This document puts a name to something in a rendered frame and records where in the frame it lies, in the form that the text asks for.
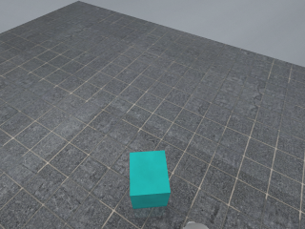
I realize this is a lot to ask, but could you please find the carton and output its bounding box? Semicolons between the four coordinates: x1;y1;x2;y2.
130;150;171;209

